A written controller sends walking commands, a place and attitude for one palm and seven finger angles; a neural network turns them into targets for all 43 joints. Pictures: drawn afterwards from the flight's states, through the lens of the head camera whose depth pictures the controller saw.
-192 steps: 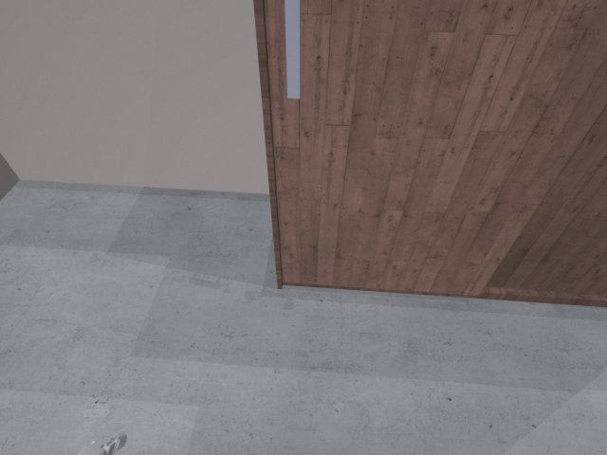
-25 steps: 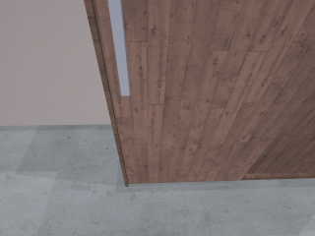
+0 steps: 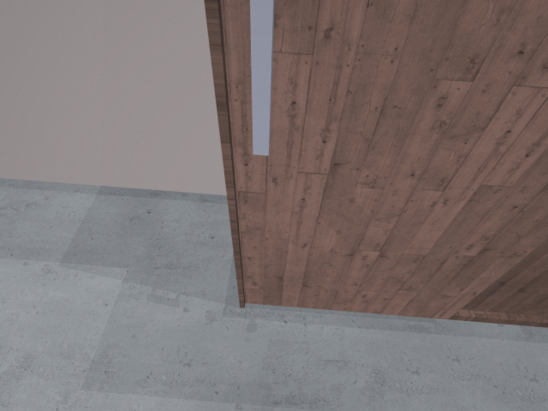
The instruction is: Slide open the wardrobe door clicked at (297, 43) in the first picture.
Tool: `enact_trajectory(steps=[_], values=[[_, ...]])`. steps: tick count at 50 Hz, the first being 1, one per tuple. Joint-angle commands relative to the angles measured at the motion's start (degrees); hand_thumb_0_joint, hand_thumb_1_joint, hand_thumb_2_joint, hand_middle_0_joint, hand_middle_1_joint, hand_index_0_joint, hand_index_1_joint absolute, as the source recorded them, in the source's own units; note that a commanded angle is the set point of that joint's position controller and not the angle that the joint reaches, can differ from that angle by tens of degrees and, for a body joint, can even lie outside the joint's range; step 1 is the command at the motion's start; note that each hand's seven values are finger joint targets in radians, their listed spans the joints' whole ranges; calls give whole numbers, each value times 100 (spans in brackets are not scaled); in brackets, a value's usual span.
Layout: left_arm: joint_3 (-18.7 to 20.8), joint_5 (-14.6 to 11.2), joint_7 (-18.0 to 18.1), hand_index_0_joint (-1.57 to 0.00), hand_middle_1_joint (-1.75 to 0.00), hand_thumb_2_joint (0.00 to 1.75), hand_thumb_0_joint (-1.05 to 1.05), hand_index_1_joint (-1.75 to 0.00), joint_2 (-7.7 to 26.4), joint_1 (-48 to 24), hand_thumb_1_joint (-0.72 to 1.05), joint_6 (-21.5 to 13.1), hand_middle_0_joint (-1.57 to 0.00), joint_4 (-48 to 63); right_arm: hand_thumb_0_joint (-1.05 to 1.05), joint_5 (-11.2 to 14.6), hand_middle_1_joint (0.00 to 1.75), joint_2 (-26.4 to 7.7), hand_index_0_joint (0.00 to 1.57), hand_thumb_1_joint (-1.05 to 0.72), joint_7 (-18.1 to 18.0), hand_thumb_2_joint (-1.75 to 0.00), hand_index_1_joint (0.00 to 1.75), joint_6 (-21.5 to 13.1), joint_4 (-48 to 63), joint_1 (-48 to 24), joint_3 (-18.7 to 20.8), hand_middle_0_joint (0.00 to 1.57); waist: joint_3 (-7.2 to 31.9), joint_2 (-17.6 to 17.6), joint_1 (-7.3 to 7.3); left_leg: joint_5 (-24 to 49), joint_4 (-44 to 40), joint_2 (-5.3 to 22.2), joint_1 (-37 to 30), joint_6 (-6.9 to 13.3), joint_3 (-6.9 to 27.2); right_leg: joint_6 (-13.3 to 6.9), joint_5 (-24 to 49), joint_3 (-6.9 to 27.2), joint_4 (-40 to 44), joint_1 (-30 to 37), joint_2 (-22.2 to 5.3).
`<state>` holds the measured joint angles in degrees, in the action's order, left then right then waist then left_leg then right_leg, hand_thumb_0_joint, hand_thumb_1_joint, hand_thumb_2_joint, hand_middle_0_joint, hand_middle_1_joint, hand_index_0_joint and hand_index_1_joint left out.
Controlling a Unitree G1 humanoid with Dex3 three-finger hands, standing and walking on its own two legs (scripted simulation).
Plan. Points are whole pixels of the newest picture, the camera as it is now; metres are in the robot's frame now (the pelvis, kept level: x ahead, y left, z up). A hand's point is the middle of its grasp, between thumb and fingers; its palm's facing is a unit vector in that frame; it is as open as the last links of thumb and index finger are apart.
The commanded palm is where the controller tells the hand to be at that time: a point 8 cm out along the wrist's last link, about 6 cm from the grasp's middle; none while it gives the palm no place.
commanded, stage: come to a stop and stand still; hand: left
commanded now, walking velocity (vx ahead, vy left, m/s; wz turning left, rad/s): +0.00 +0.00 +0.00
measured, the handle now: (263, 66) +0.52 +0.09 +0.23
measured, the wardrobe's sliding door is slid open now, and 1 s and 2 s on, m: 0.00 0.00 0.00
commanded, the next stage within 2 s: look again from close up in 0.28 s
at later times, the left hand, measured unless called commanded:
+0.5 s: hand out of the picture +0.03 +0.19 -0.17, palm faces -0.03 -0.98 -0.22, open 7.3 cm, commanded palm none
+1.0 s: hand out of the picture -0.01 +0.17 -0.17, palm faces -0.02 -0.98 -0.20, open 7.4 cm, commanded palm none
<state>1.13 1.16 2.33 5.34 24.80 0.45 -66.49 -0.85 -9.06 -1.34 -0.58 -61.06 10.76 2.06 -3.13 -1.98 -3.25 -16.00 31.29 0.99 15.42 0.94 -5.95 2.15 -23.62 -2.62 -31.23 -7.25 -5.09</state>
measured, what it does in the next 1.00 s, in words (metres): stands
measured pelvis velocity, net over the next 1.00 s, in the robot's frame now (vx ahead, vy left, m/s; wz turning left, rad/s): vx -0.01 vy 0.00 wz -0.03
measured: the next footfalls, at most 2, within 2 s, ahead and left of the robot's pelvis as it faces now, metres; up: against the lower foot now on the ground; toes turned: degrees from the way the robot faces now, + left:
none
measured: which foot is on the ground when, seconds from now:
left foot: down 0.00-1.00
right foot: down 0.00-1.00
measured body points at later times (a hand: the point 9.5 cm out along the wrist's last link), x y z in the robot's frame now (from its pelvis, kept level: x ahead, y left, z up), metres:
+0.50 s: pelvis +0.00 +0.02 +0.01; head +0.02 +0.02 +0.45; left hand +0.04 +0.25 -0.15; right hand +0.01 -0.22 -0.15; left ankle +0.01 +0.11 -0.73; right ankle -0.05 -0.12 -0.73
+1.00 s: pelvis -0.01 +0.00 +0.01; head +0.00 -0.01 +0.46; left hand +0.00 +0.22 -0.15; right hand -0.02 -0.22 -0.16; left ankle +0.01 +0.11 -0.73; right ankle -0.05 -0.12 -0.73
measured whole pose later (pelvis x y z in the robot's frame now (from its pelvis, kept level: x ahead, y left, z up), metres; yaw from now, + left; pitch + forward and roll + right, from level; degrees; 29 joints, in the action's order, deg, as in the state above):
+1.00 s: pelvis -0.01 +0.00 +0.01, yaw -1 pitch -1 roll +1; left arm -1.2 0.7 1.8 8.2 16.9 -0.2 -62.8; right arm -1.0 -9.0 -0.7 -0.5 -63.3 16.7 -0.8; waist -1.7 0.8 0.4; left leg -13.7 27.4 1.6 12.8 0.8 -7.2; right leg 0.6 -18.8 -3.6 -29.0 -9.3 -3.0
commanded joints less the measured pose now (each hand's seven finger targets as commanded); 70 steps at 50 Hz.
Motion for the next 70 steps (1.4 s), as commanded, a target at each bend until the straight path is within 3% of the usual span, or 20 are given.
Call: enact_trajectory(steps=[1, 3, 5, 6, 8, 9, 10, 18, 19, 20, 21, 22, 23, 24, 26, 30, 37, 42, 52, 70], values=[[29, -24, 63, -20, -30, 90, 0, -30, 395, 83, 90, -6, -20, 203, 0, 21, 30, -695, 20, -90, -162, -90, 30, -75, -122, 738, 65, 20, 276, 1393, 354, 3966, -1045, 1462, -1226, 702, 1153, -18, -468, -50, -753, -1004, -4], [44, -28, 28, -20, -30, 90, 0, -30, 429, 54, 90, -9, -20, 169, 0, 31, 30, -636, 20, -90, -181, -90, 30, -77, -76, 476, 39, 20, 196, 1202, 258, 4094, -941, 1327, -1114, 693, 933, -63, -211, 7, -453, -883, -74], [46, -18, 16, -20, -30, 90, 0, -30, 461, 220, 90, -38, -20, 66, 0, 50, 30, -588, 20, -90, -175, -90, 30, -63, -20, 156, 24, 20, 220, 818, 96, 3360, -746, 1038, -860, 461, 706, -70, 896, 38, 523, -431, -71], [31, 2, 9, -20, -30, 90, 0, -30, 548, 244, 90, -76, -20, 23, 0, 74, 30, -522, 20, -90, -151, -90, 30, -53, -1, 97, 17, 20, 264, 485, 115, 2724, -654, 824, -760, 265, 573, -117, 1624, 201, 923, -298, -141], [20, 4, -1, -20, -30, 90, 0, -30, 695, -29, 90, -124, -20, 87, 0, 84, 30, -365, 20, -90, -98, -90, 30, -38, -1, 123, -4, 20, 117, 38, 218, 1550, -830, 605, -604, 54, 501, -204, 2129, 354, 1036, -281, -341], [18, 13, -3, -20, -30, 90, 0, -30, 680, -186, 90, -125, -20, 77, 0, 55, 30, -337, 20, -90, -90, -90, 30, -13, -20, 109, 19, 20, -154, -282, 257, 1450, -865, 571, -562, 14, 486, -207, 2196, 309, 1050, -419, -328], [-3, 11, -2, -20, -30, 90, 0, -30, 674, -260, 90, -122, -20, 99, 0, 43, 30, -360, 20, -90, -85, -90, 30, -8, -62, 182, 15, 20, -226, -364, 284, 1467, -928, 590, -592, 13, 474, -204, 2196, 280, 1067, -473, -313], [41, -23, -11, -20, -30, 90, 0, -30, 866, -543, 90, -96, -20, 268, 0, 15, 30, -451, 20, -90, -72, -90, 30, -93, -239, 403, -55, 20, 109, 217, 244, 1879, -1174, 642, -751, 22, 532, -177, 2006, 134, 1211, -20, -272], [-70, 68, 245, -20, -30, 90, 0, -30, 998, -289, 90, -224, -20, 335, 0, 46, 30, -830, 20, -90, -2, -90, 30, -141, 282, 196, -64, 20, -318, -117, 223, 2833, 45, 654, -333, -84, 486, -195, 3433, 558, 1022, -638, -347], [-20, 29, 196, -20, -30, 90, 0, -30, 1163, -598, 90, -276, -20, 641, 0, -10, 30, -638, 20, -90, 48, -90, 30, -103, 314, 537, -51, 20, 22, 97, 433, 1260, -256, 603, -322, -20, 547, -391, 2376, 416, 838, -470, -445], [-48, 2, 121, -20, -30, 90, 0, -30, 1115, -837, 90, -256, -20, 727, 0, -17, 30, -651, 20, -90, 47, -90, 30, -86, 281, 502, -61, 20, -118, 528, 417, 981, -540, 575, -223, 30, 575, -450, 1504, 329, 778, -632, -310], [-73, -11, 82, -20, -30, 90, 0, -30, 1126, -784, 90, -244, -20, 785, 0, -22, 30, -701, 20, -90, 75, -90, 30, -86, 307, 610, -80, 20, 149, 715, 430, 945, -583, 592, -205, 68, 643, -458, 951, 251, 720, -561, -140], [-41, -23, 53, -20, -30, 90, 0, -30, 1146, -777, 90, -272, -20, 796, 0, -55, 30, -669, 20, -90, 80, -90, 30, -137, 323, 655, -99, 20, 464, 1241, 392, 1665, -536, 569, -315, 108, 680, -465, 1347, 170, 491, -327, -103], [-33, -48, 40, -20, -30, 90, 0, -30, 1181, -677, 90, -260, -20, 774, 0, -49, 30, -704, 20, -90, 61, -90, 30, -145, 355, 661, -107, 20, 757, 1247, 361, 1971, -509, 615, -579, 157, 685, -460, 1323, 105, 341, -245, -38], [-64, -62, 21, -20, -30, 90, 0, -30, 1106, -666, 90, -209, -20, 744, 0, -23, 30, -751, 20, -90, 25, -90, 30, -133, 403, 700, -109, 20, 713, 934, 351, 1776, -555, 672, -561, 220, 723, -426, 1010, 49, 348, -329, 35], [-99, -48, 4, -20, -30, 90, 0, -30, 1044, -782, 90, -173, -20, 704, 0, -2, 30, -723, 20, -90, 21, -90, 30, -108, 365, 780, -142, 20, 103, 51, 363, 1213, -665, 582, -231, 187, 621, -390, 1152, 131, 508, -517, -63], [-111, -52, 0, -20, -30, 90, 0, -30, 1027, -659, 90, -112, -20, 631, 0, 4, 30, -654, 20, -90, 34, -90, 30, -82, 187, 908, -160, 20, -280, 66, 333, 330, -1026, 548, -109, 168, 583, -354, 603, 199, 691, -759, -71], [-115, -51, 5, -20, -30, 90, 0, -30, 1030, -582, 90, -142, -20, 599, 0, 11, 30, -556, 20, -90, 36, -90, 30, -81, 66, 940, -171, 20, -159, -142, 345, 539, -927, 516, -291, 127, 465, -357, 775, 285, 809, -774, -127], [-92, -40, 3, -20, -30, 90, 0, -30, 1003, -432, 90, -185, -20, 467, 0, 26, 30, -467, 20, -90, -1, -90, 30, -105, -97, 794, -165, 20, -35, 219, 308, 998, -861, 552, -479, 89, 400, -378, 1405, 331, 896, -643, -167], [-48, -26, -27, -20, -30, 90, 0, -30, 1125, -484, 90, -212, -20, 416, 0, 23, 30, -632, 20, -90, -29, -90, 30, -98, -127, 534, -125, 20, -26, 175, 287, 1153, -847, 604, -546, 31, 387, -396, 1788, 308, 1053, -494, -204]])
